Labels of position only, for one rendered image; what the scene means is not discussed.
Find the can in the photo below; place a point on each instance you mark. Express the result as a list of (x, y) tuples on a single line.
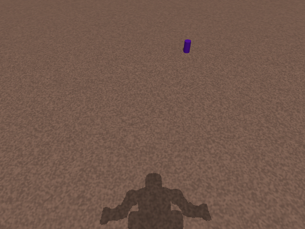
[(187, 44)]

